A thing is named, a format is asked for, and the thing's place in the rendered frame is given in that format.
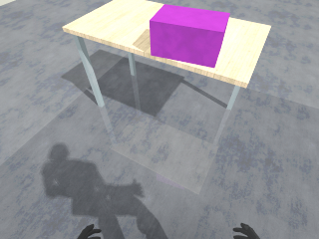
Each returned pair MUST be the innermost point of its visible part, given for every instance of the robot left hand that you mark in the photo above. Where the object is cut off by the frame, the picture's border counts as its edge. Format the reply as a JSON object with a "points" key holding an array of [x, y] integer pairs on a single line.
{"points": [[88, 231]]}

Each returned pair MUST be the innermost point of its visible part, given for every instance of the table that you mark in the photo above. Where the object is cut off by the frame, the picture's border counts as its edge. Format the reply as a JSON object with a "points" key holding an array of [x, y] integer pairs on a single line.
{"points": [[125, 24]]}

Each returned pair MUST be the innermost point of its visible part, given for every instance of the carton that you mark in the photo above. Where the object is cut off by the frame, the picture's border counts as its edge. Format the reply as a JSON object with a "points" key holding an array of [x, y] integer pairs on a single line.
{"points": [[189, 35]]}

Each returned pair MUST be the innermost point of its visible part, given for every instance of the robot right hand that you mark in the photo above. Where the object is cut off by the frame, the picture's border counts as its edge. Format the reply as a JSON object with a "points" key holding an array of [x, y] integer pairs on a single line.
{"points": [[246, 230]]}

